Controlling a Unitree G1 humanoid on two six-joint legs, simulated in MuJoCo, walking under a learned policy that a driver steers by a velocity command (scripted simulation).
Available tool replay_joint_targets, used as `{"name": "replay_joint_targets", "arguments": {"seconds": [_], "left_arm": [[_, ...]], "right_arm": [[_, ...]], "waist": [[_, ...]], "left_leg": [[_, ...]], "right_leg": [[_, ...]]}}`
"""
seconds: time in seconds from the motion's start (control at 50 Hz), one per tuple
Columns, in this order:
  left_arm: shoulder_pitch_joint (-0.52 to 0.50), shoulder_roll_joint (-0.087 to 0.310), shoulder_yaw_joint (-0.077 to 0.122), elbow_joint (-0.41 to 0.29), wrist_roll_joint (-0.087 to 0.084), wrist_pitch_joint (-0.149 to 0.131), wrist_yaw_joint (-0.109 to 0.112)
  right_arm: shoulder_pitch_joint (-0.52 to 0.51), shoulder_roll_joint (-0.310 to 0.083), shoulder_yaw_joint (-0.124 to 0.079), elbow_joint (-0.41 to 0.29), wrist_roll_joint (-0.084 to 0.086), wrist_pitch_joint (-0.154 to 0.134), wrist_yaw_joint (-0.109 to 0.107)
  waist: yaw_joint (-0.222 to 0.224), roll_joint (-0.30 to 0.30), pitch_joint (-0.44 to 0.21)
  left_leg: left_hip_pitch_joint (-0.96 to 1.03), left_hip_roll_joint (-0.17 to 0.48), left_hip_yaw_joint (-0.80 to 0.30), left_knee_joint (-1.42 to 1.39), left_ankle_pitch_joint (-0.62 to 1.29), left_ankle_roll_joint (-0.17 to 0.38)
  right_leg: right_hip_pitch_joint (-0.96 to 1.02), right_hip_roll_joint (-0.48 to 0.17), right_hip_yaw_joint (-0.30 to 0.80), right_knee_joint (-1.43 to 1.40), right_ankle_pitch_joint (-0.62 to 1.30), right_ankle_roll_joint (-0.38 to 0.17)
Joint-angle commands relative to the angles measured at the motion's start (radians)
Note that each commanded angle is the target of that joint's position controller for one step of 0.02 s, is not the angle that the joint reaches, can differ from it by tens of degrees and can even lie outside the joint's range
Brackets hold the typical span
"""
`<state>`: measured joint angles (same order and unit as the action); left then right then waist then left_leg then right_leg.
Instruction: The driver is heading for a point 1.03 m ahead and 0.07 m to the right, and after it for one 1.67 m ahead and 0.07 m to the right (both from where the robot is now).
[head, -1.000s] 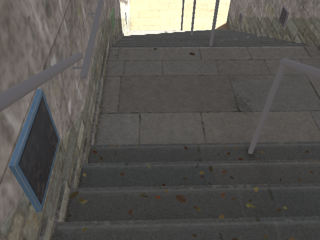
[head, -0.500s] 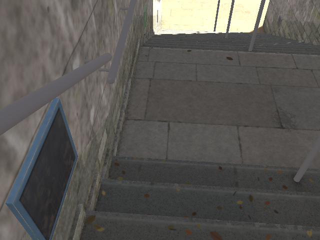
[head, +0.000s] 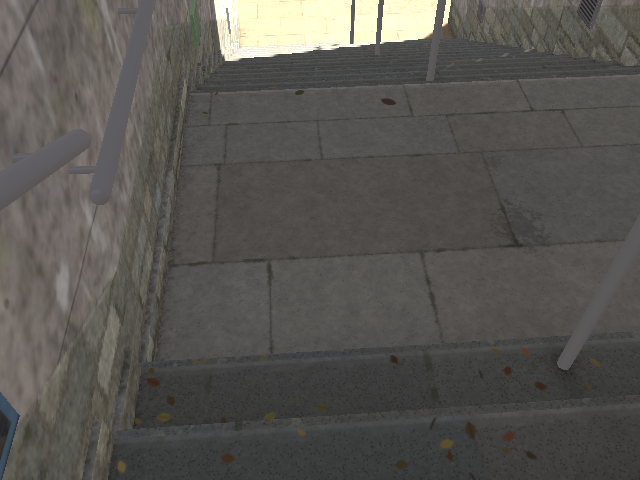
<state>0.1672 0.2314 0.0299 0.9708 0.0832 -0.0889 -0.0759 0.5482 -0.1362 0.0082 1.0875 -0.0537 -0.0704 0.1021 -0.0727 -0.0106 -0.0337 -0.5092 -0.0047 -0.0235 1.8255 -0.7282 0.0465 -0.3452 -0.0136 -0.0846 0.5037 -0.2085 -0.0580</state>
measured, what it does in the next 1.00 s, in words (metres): goes down: left foot 0.16 m lower, then right foot 0.16 m lower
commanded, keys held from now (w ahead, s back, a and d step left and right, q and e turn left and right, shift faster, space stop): w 1.00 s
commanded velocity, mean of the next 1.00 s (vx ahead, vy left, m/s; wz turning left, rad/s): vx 0.50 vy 0.00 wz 0.00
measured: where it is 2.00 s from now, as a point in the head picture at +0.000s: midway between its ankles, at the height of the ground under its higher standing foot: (277, 366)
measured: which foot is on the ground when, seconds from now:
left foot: up 0.00-0.38, down 0.40-0.94, up 0.96-1.00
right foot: down 0.00-0.42, up 0.44-0.90, down 0.92-1.00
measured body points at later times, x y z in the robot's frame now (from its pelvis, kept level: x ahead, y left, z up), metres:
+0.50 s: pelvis +0.30 +0.07 -0.16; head +0.31 +0.07 +0.29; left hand +0.20 +0.28 -0.31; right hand +0.42 -0.16 -0.29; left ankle +0.33 +0.15 -0.89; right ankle +0.14 -0.07 -0.62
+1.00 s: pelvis +0.59 +0.02 -0.31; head +0.61 +0.02 +0.14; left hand +0.74 +0.24 -0.44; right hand +0.43 -0.13 -0.45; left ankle +0.40 +0.16 -0.79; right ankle +0.63 -0.06 -1.05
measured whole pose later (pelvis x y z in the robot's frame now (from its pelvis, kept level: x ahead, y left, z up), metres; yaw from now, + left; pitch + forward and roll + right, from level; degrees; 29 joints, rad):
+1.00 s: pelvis +0.59 +0.02 -0.31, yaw +0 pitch +4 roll +1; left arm 0.12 0.20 0.02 0.97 0.06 -0.10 -0.07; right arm 0.61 -0.10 0.01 1.12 -0.07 -0.06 0.11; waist -0.12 -0.01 -0.03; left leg -0.43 -0.01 -0.02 1.76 -0.80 0.04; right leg -0.35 -0.01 -0.07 0.47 -0.20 -0.06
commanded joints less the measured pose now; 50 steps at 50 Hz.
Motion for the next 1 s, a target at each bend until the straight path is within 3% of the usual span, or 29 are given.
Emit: {"name": "replay_joint_targets", "arguments": {"seconds": [0.02,0.04,0.06,0.08,0.12,0.18,0.24,0.28,0.34,0.38,0.4,0.42,0.44,0.46,0.48,0.5,0.54,0.56,0.6,0.64,0.7,0.76,0.86,0.9,0.92,0.94,0.96,0.98,1.0], "left_arm": [[0.31,0.029,-0.001,0.047,0.018,0.035,-0.003],[0.157,-0.09,-0.044,0.002,0.026,-0.003,0.031],[0.144,-0.056,-0.036,-0.004,0.007,-0.02,0.046],[0.19,-0.062,-0.041,0.006,-0.028,-0.026,0.052],[0.255,0.02,-0.021,0.036,0.005,-0.03,0.039],[0.428,-0.049,-0.051,0.095,0.002,-0.047,0.054],[0.356,-0.058,-0.071,0.064,0.022,-0.034,0.044],[0.34,-0.01,-0.064,0.056,0.023,-0.032,0.025],[0.463,0.042,-0.041,0.092,-0.012,-0.016,0.065],[0.445,0.092,-0.023,0.119,-0.03,0.007,0.063],[0.476,0.109,-0.014,0.14,-0.002,0.014,0.022],[0.587,-0.015,-0.035,0.181,0.025,0.009,-0.026],[0.657,-0.021,-0.009,0.16,-0.04,-0.002,-0.046],[0.415,0.043,0.002,0.046,-0.065,-0.017,-0.049],[0.197,0.006,-0.013,-0.037,-0.078,-0.026,-0.02],[0.13,-0.015,-0.027,-0.061,-0.059,-0.032,0.018],[0.15,-0.05,-0.018,-0.044,-0.018,-0.034,0.056],[0.177,-0.066,-0.016,-0.017,0.002,-0.019,0.052],[0.199,-0.012,0.019,0.023,0.002,-0.013,0.031],[0.199,-0.045,0.001,0.017,-0.003,-0.013,0.028],[-0.034,-0.021,-0.005,-0.051,0.003,-0.003,0.045],[-0.064,-0.025,-0.024,-0.044,-0.023,0.001,0.034],[-0.25,0.021,-0.038,-0.103,-0.054,0.017,0.026],[-0.199,0.003,-0.047,-0.073,-0.061,-0.002,0.041],[0.098,0.1,-0.01,0.014,-0.073,-0.023,0.042],[0.419,0.215,0.034,0.094,-0.048,-0.023,0.033],[0.552,0.317,0.069,0.121,-0.029,0.001,-0.009],[0.574,0.299,0.088,0.104,0.006,0.011,-0.011],[0.534,0.262,0.096,0.127,0.016,0.018,0.002]], "right_arm": [[-0.085,-0.072,-0.017,-0.107,0.007,-0.031,-0.038],[-0.144,-0.013,-0.009,-0.118,-0.041,-0.039,-0.056],[-0.171,0.007,-0.005,-0.117,-0.059,-0.028,-0.056],[-0.162,-0.016,-0.015,-0.093,-0.061,-0.024,-0.042],[-0.157,-0.002,-0.007,-0.102,-0.056,-0.017,-0.025],[-0.314,-0.06,-0.006,-0.164,-0.066,-0.021,-0.027],[-0.4,-0.095,0.001,-0.193,-0.051,-0.013,-0.041],[-0.428,-0.128,-0.007,-0.219,-0.058,0.005,-0.033],[-0.612,-0.145,0.0,-0.28,-0.05,0.01,-0.038],[-0.443,-0.142,-0.006,-0.234,-0.04,-0.016,-0.02],[-0.183,-0.226,-0.056,-0.148,-0.031,-0.032,-0.027],[0.073,-0.308,-0.095,-0.092,-0.051,-0.026,-0.028],[0.172,-0.383,-0.102,-0.08,-0.052,-0.013,-0.002],[0.254,-0.348,-0.102,-0.06,-0.053,-0.012,0.013],[0.156,-0.31,-0.102,-0.079,-0.038,-0.02,0.008],[0.032,-0.158,-0.057,-0.118,-0.048,-0.02,-0.004],[-0.202,0.011,0.009,-0.172,-0.033,-0.053,-0.031],[-0.212,-0.029,0.002,-0.176,-0.026,-0.058,-0.041],[-0.116,-0.076,0.0,-0.16,0.002,-0.062,-0.057],[-0.035,-0.098,-0.005,-0.121,-0.031,-0.053,-0.043],[0.182,0.001,0.016,-0.023,-0.016,-0.057,-0.075],[0.107,0.013,0.028,-0.055,-0.009,-0.033,-0.072],[0.247,-0.051,-0.001,0.015,-0.001,-0.002,-0.073],[0.179,-0.107,-0.028,0.014,-0.016,0.011,-0.058],[0.133,-0.148,-0.044,0.022,-0.053,0.018,-0.022],[0.188,-0.069,-0.024,0.05,-0.082,0.006,0.033],[0.325,0.048,-0.003,0.079,-0.029,-0.011,0.044],[0.035,-0.042,-0.015,-0.086,-0.002,-0.024,0.044],[-0.105,-0.072,-0.027,-0.112,0.038,-0.034,0.012]], "waist": [[0.11,0.054,0.056],[0.024,0.081,0.125],[0.033,-0.017,0.154],[0.06,0.035,0.127],[0.043,-0.021,0.081],[0.141,-0.003,0.104],[0.108,-0.018,0.101],[0.09,-0.043,0.145],[0.196,0.003,0.212],[0.12,0.036,0.13],[0.011,0.087,0.036],[-0.057,0.204,-0.152],[0.015,0.376,-0.311],[-0.087,0.288,-0.264],[-0.094,0.166,-0.078],[-0.033,-0.022,-0.017],[0.142,-0.071,0.06],[0.152,0.049,0.11],[0.116,0.053,0.055],[0.116,0.07,0.002],[-0.013,0.032,0.014],[0.012,0.032,0.044],[-0.118,-0.008,0.132],[-0.077,-0.001,0.079],[0.053,-0.025,0.006],[0.164,-0.099,-0.136],[0.148,-0.297,-0.365],[0.264,-0.161,-0.348],[0.272,-0.014,-0.124]], "left_leg": [[-0.535,0.121,-0.067,-0.088,0.328,0.06],[-0.395,0.205,-0.142,-0.472,0.605,0.097],[-0.314,0.185,-0.079,-0.541,0.632,0.099],[-0.241,0.168,-0.042,-0.718,0.779,0.082],[-0.186,0.154,-0.036,-0.721,0.878,0.038],[-0.491,0.198,-0.113,-0.967,1.071,-0.011],[0.0,0.138,-0.005,-1.161,1.331,0.01],[0.169,0.1,0.041,-1.078,1.168,0.0],[-0.047,0.121,0.011,-1.417,0.932,-0.002],[0.197,0.105,0.054,-1.56,0.975,0.016],[0.532,0.051,0.168,-1.514,1.079,0.039],[0.98,0.178,0.043,-1.266,1.402,0.188],[1.208,0.376,-0.178,-1.142,1.729,0.313],[1.148,0.428,-0.357,-1.277,1.352,0.379],[0.947,0.461,-0.381,-1.389,0.903,0.363],[0.711,0.432,-0.343,-1.453,0.625,0.306],[0.18,0.284,-0.145,-1.451,0.734,0.255],[0.05,0.246,-0.089,-1.475,0.82,0.257],[-0.025,0.224,-0.056,-1.49,0.879,0.287],[-0.056,0.211,-0.053,-1.374,0.936,0.28],[0.368,0.27,-0.198,-1.218,0.803,0.271],[-0.102,0.132,-0.048,-1.178,0.498,0.18],[0.28,0.228,-0.264,-1.012,0.482,0.23],[0.302,0.182,-0.203,-0.874,0.611,0.203],[0.163,0.125,-0.128,-0.622,0.722,0.171],[-0.125,0.068,-0.071,-0.364,0.662,0.084],[-0.374,-0.051,0.073,0.208,-0.113,-0.018],[-0.688,-0.051,0.014,0.281,-0.126,-0.02],[-0.823,0.009,0.001,0.222,-0.025,-0.005]], "right_leg": [[0.287,-0.379,0.374,-0.15,0.092,-0.292],[0.042,-0.268,0.26,-0.175,0.089,-0.229],[-0.054,-0.225,0.211,-0.21,0.104,-0.239],[-0.108,-0.22,0.17,-0.229,0.083,-0.261],[-0.144,-0.219,0.199,-0.106,0.246,-0.276],[0.166,-0.259,0.28,0.029,0.164,-0.262],[-0.248,-0.131,0.154,0.108,-0.102,-0.171],[-0.367,-0.143,0.165,0.097,-0.181,-0.165],[0.069,-0.233,0.29,0.241,-0.1,-0.147],[0.132,-0.165,0.26,0.501,-0.033,-0.129],[0.011,-0.098,0.158,0.73,0.102,-0.098],[-0.3,-0.025,0.125,1.096,-0.174,-0.006],[-0.547,0.033,0.021,1.585,-0.614,0.045],[-0.775,0.026,0.03,1.681,-0.596,0.051],[-0.956,-0.025,0.044,1.611,-0.475,0.038],[-0.894,-0.105,0.137,1.404,-0.252,0.009],[-0.56,-0.209,0.22,0.916,0.085,-0.048],[-0.492,-0.204,0.184,0.862,0.116,-0.056],[-0.372,-0.151,0.1,0.632,0.211,-0.002],[-0.297,-0.12,0.066,0.667,0.261,0.042],[-0.735,-0.184,0.181,0.375,0.454,0.086],[-0.18,-0.112,0.06,0.145,0.737,0.062],[-0.342,-0.113,0.105,-0.155,0.381,0.068],[-0.088,-0.079,0.064,-0.232,0.339,0.064],[0.249,-0.038,-0.003,-0.207,0.488,0.027],[0.726,-0.125,0.042,-0.019,0.823,-0.11],[1.104,-0.361,0.173,0.228,1.327,-0.353],[1.128,-0.421,0.47,0.068,0.78,-0.389],[0.929,-0.444,0.44,-0.015,0.516,-0.337]]}}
